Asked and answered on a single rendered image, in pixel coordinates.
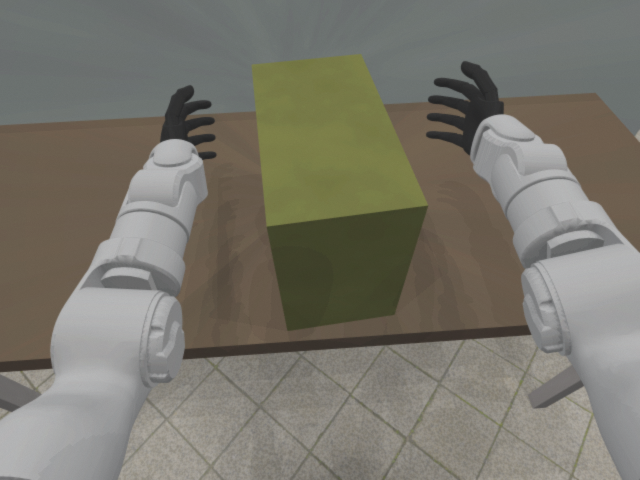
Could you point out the robot right upper arm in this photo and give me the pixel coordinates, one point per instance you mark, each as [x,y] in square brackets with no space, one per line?
[586,306]

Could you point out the right robot forearm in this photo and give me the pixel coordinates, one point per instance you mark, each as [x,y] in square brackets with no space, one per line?
[547,209]

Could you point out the carton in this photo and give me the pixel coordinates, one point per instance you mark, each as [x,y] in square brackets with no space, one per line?
[343,207]

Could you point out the robot left upper arm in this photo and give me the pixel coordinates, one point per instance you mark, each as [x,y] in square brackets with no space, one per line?
[112,347]

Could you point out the robot right hand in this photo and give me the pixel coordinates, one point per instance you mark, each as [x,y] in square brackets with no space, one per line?
[483,103]

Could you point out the table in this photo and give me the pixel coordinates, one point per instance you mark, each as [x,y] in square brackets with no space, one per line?
[62,185]

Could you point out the robot left hand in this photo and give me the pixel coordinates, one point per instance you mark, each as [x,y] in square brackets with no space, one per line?
[175,126]

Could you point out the left robot forearm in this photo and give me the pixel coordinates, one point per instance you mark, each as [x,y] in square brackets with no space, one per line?
[146,248]

